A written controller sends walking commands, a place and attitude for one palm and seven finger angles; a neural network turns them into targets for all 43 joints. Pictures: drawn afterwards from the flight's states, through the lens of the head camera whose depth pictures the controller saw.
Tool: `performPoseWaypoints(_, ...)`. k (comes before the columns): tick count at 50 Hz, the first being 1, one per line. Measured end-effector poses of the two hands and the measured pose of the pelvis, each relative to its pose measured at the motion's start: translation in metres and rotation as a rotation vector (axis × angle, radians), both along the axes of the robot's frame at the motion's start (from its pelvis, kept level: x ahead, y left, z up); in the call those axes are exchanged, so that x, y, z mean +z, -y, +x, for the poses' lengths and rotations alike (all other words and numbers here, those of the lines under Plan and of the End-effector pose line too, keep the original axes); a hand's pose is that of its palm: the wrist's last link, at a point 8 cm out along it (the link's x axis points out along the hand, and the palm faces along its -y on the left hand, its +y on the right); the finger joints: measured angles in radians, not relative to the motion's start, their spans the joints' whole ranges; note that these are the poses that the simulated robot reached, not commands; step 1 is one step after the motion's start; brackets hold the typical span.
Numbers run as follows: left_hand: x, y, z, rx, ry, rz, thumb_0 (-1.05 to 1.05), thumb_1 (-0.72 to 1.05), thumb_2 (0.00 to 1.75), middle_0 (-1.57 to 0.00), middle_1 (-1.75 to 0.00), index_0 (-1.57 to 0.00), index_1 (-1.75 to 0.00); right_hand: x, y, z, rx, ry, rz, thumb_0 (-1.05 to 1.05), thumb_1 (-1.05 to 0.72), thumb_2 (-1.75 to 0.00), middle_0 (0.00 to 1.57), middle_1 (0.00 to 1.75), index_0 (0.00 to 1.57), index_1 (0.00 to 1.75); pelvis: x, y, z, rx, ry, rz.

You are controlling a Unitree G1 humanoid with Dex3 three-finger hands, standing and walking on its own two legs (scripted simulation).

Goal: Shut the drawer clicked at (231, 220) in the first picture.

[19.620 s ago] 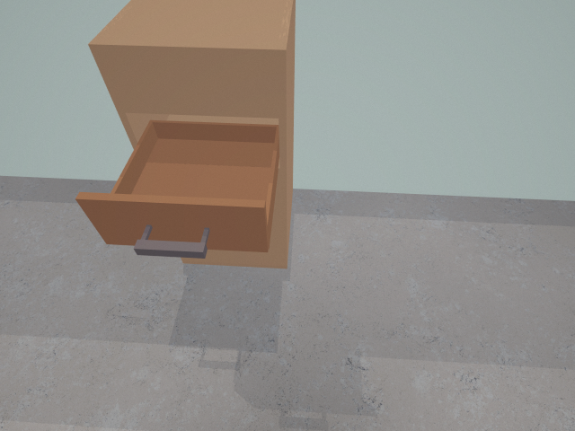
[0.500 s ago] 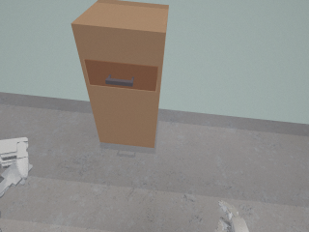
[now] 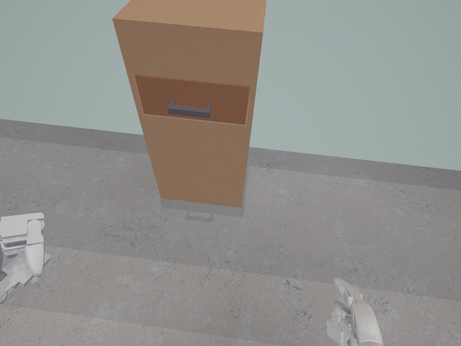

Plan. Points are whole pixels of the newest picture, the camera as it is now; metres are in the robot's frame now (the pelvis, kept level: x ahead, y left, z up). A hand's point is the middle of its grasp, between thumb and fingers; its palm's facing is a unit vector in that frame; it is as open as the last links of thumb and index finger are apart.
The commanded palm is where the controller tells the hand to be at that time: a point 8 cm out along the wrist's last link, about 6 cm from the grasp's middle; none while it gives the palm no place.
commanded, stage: let the arm hang, fingers relaxed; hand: left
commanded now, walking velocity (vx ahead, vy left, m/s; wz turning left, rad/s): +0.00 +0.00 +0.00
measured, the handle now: (190, 107) +0.86 +0.18 -0.13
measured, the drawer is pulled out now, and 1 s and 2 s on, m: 0.00 0.00 0.00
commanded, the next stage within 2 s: look to check the result in 1.18 s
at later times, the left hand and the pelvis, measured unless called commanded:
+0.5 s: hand out of the picture -0.03 +0.21 -0.17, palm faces +0.03 -0.97 -0.24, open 3.7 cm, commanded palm none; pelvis -0.01 +0.00 +0.00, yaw +2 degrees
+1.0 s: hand out of the picture -0.01 +0.17 -0.17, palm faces +0.04 -0.98 -0.19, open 7.2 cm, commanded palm none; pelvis -0.01 +0.00 +0.00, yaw +1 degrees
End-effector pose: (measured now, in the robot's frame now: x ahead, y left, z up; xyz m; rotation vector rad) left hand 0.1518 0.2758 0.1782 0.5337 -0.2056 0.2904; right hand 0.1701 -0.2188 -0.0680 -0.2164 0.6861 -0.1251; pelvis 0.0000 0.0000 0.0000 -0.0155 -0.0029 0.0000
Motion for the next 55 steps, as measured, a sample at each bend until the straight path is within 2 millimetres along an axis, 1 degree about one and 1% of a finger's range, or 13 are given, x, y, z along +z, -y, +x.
performPoseWaypoints(5,-0.011,-0.006,0.003,0.019,-0.037,-0.007,0.01,0.89,0.9,-1.41,-1.6,-1.4,-1.6,-0.004,0.002,0.003,0.01,-0.004,0.006,0.01,-0.9,-0.89,0.2,0.3,0.2,0.3,0.0,-0.002,0.002,0.006,-0.01,-0.001)
performPoseWaypoints(6,-0.03,-0.009,0.008,0.017,-0.104,-0.016,0.0,0.89,0.9,-1.4,-1.6,-1.4,-1.6,-0.01,0.004,0.003,0.03,-0.017,0.016,0.01,-0.9,-0.89,0.2,0.3,0.2,0.3,-0.002,-0.003,0.0,0.013,-0.016,-0.001)
performPoseWaypoints(8,-0.088,-0.019,0.017,0.06,-0.323,-0.086,0.0,0.89,0.9,-1.39,-1.59,-1.39,-1.59,-0.026,0.01,0.0,0.052,-0.079,0.023,0.01,-0.9,-0.89,0.2,0.3,0.2,0.3,-0.005,-0.006,-0.002,0.025,-0.021,0.001)
performPoseWaypoints(11,-0.186,-0.02,0.006,0.155,-0.7,-0.234,0.0,0.9,0.9,-1.34,-1.55,-1.34,-1.54,-0.043,0.018,-0.016,0.038,-0.177,0.02,0.01,-0.9,-0.89,0.2,0.3,0.2,0.3,-0.009,-0.007,-0.005,0.03,-0.014,0.006)
performPoseWaypoints(14,-0.261,0.003,-0.033,0.186,-1.027,-0.353,0.0,0.9,0.9,-1.26,-1.47,-1.26,-1.47,-0.051,0.024,-0.045,0.002,-0.274,0.006,0.01,-0.9,-0.89,0.2,0.3,0.2,0.3,-0.009,-0.006,-0.007,0.026,0.004,0.012)
performPoseWaypoints(16,-0.294,0.025,-0.066,0.181,-1.201,-0.418,0.01,0.91,0.9,-1.2,-1.4,-1.2,-1.4,-0.054,0.027,-0.068,-0.024,-0.351,-0.006,0.01,-0.9,-0.89,0.2,0.3,0.2,0.3,-0.008,-0.005,-0.008,0.023,0.013,0.012)
performPoseWaypoints(18,-0.314,0.039,-0.099,0.203,-1.331,-0.443,0.01,0.91,0.9,-1.13,-1.35,-1.13,-1.33,-0.056,0.028,-0.094,-0.048,-0.439,-0.016,0.01,-0.9,-0.89,0.2,0.3,0.2,0.3,-0.005,-0.004,-0.01,0.022,0.016,0.009)
performPoseWaypoints(25,-0.32,0.023,-0.186,0.366,-1.547,-0.501,0.01,0.9,0.89,-0.87,-1.09,-0.87,-1.07,-0.066,0.02,-0.175,-0.092,-0.726,-0.003,0.01,-0.91,-0.9,0.2,0.3,0.2,0.3,0.001,-0.002,-0.011,0.032,0.011,-0.002)
performPoseWaypoints(31,-0.312,0.021,-0.22,0.423,-1.643,-0.494,0.0,0.91,0.9,-0.64,-0.81,-0.64,-0.81,-0.073,0.004,-0.207,-0.12,-0.811,0.046,0.01,-0.9,-0.89,0.2,0.3,0.2,0.3,0.002,-0.005,-0.012,0.028,0.018,0.001)
performPoseWaypoints(36,-0.312,0.028,-0.218,0.416,-1.638,-0.502,0.0,0.91,0.9,-0.45,-0.59,-0.44,-0.59,-0.078,-0.008,-0.21,-0.123,-0.807,0.083,0.0,-0.9,-0.89,0.2,0.3,0.2,0.3,0.003,-0.006,-0.012,0.024,0.021,0.007)
performPoseWaypoints(42,-0.317,0.043,-0.194,0.365,-1.575,-0.524,0.0,0.91,0.9,-0.29,-0.41,-0.28,-0.4,-0.082,-0.017,-0.197,-0.119,-0.759,0.113,0.0,-0.9,-0.89,0.2,0.3,0.2,0.3,0.002,-0.005,-0.012,0.02,0.024,0.012)
performPoseWaypoints(48,-0.321,0.059,-0.168,0.309,-1.516,-0.548,0.0,0.91,0.9,-0.22,-0.33,-0.22,-0.33,-0.081,-0.014,-0.19,-0.128,-0.733,0.109,0.01,-0.92,-0.89,0.2,0.3,0.2,0.3,0.002,-0.003,-0.01,0.019,0.027,0.014)
performPoseWaypoints(55,-0.322,0.061,-0.162,0.308,-1.513,-0.544,0.01,0.92,0.9,-0.2,-0.31,-0.2,-0.31,-0.079,-0.009,-0.189,-0.143,-0.729,0.104,0.01,-0.91,-0.89,0.2,0.3,0.2,0.3,0.003,0.001,-0.006,0.017,0.029,0.013)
